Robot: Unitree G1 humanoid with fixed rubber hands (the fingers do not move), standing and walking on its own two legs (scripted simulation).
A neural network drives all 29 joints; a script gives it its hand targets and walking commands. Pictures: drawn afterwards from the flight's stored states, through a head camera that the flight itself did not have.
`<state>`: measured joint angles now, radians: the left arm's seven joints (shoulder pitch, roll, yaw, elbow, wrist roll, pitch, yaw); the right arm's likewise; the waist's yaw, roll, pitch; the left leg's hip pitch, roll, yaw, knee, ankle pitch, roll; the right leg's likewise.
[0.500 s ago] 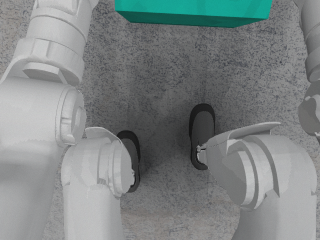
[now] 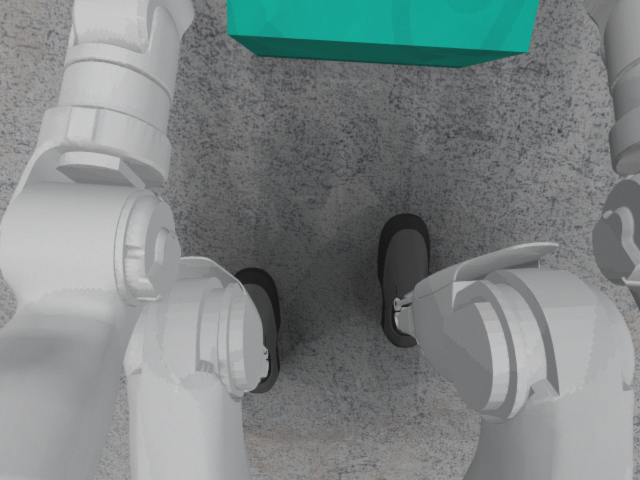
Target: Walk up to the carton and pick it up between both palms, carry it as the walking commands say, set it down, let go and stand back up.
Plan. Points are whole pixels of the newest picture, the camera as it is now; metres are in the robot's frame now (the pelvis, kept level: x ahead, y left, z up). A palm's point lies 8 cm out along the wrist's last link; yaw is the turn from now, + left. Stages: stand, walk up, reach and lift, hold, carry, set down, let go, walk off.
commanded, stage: reach and lift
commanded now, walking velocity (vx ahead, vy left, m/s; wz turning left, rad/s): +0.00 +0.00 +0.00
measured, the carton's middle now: out of the picture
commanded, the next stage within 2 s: none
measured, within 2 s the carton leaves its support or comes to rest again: leaves its support in 0.16 s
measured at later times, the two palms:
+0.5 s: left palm out of the picture +0.59 +0.06 -0.13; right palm out of the picture +0.54 -0.28 -0.12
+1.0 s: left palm out of the picture +0.58 +0.07 -0.08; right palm out of the picture +0.53 -0.26 -0.06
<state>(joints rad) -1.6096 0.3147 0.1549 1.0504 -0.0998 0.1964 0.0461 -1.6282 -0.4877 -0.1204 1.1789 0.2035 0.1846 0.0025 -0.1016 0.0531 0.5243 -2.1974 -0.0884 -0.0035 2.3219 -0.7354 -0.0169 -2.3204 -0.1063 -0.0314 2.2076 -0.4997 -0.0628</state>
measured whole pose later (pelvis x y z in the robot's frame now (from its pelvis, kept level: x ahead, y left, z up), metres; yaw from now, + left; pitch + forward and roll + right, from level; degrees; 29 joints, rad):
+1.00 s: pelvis -0.01 +0.00 +0.07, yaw +2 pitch +34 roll +2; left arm -1.53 0.28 0.27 0.86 -0.04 0.35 0.11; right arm -1.53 -0.30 -0.40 0.77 -0.07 0.37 -0.03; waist -0.15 0.07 0.48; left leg -2.00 -0.13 0.00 2.07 -0.66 -0.02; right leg -2.11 -0.02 0.06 1.99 -0.47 0.02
